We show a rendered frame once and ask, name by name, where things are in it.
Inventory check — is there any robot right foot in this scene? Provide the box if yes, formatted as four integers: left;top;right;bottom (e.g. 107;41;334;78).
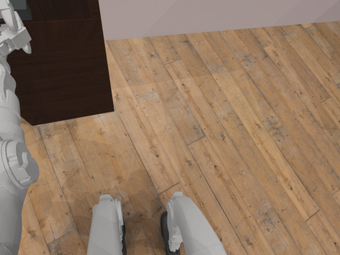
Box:
160;211;180;255

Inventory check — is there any drawer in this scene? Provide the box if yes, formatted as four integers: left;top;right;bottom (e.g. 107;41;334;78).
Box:
0;0;91;23

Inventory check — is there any handle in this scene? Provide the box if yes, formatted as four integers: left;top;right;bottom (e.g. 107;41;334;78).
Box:
0;0;32;22

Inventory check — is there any robot left upper arm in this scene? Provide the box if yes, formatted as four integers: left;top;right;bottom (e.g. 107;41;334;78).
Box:
0;140;39;255

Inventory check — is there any left robot hand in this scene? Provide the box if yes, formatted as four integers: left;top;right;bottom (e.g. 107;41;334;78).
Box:
0;0;31;60

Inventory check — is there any robot right thigh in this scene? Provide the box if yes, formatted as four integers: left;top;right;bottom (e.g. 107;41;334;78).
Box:
166;196;227;255

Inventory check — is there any cabinet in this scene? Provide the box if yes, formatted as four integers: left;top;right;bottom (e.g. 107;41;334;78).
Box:
0;0;114;126

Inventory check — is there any robot left forearm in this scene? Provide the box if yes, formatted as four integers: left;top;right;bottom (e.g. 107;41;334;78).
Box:
0;55;25;144

